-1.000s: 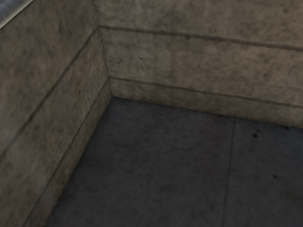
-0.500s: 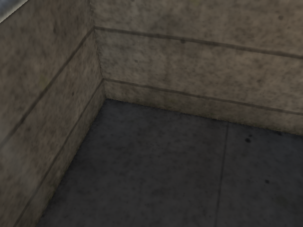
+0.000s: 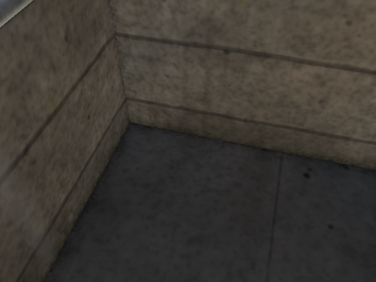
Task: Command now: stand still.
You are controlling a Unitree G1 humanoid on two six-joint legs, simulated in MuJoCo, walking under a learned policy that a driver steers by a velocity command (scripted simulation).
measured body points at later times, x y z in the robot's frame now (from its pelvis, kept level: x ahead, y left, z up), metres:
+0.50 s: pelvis +0.02 +0.01 +0.00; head +0.01 +0.01 +0.45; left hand +0.00 +0.24 -0.17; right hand -0.01 -0.24 -0.16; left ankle -0.06 +0.07 -0.74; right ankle +0.00 -0.11 -0.74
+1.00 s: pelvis +0.21 -0.07 +0.00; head +0.23 -0.09 +0.45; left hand +0.25 +0.18 -0.13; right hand +0.25 -0.33 -0.15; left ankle +0.17 +0.06 -0.66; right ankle +0.22 -0.14 -0.74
